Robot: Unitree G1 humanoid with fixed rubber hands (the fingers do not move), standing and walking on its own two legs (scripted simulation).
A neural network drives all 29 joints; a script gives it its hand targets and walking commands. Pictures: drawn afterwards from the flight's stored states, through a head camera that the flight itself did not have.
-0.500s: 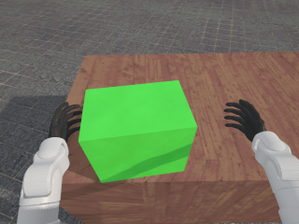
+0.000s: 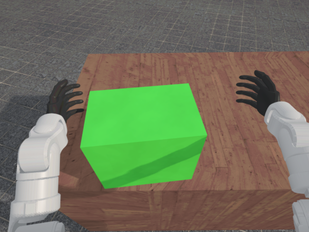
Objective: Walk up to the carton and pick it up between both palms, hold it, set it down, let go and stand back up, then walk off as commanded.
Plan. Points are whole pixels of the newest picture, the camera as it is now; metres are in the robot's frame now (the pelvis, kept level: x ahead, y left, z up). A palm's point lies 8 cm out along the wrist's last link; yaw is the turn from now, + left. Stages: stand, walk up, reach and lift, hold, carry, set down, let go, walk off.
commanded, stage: reach and lift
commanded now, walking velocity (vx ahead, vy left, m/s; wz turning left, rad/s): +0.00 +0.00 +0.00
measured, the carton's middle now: (144, 138) +0.39 +0.06 +0.01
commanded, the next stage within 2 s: none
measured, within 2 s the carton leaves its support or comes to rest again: neither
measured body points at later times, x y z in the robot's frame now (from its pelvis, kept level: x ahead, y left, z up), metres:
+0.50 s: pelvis +0.00 +0.00 +0.00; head +0.04 +0.01 +0.45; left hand +0.38 +0.25 +0.11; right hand +0.42 -0.25 +0.12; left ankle +0.00 +0.14 -0.75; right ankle +0.01 -0.12 -0.75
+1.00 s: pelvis +0.01 +0.00 +0.00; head +0.06 +0.01 +0.45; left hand +0.38 +0.24 +0.05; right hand +0.42 -0.22 +0.06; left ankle +0.00 +0.14 -0.75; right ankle +0.01 -0.12 -0.75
